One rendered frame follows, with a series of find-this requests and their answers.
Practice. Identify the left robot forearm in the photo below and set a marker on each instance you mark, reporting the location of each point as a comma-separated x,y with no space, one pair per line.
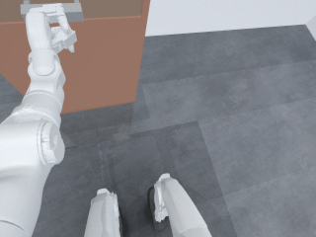
45,96

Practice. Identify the drawer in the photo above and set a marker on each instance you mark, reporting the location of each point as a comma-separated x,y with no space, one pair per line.
10,10

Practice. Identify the cabinet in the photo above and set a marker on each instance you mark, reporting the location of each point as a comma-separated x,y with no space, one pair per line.
102,71

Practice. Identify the handle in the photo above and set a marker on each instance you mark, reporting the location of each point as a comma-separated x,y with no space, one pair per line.
72,11

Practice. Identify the left robot upper arm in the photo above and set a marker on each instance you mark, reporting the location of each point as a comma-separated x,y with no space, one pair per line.
28,151

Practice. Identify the right robot foot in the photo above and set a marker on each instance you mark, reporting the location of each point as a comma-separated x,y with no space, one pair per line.
160,224

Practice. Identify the robot left hand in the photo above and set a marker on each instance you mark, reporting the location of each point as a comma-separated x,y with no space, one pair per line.
39,33

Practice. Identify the right robot shin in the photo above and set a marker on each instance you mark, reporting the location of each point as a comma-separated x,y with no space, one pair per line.
160,212

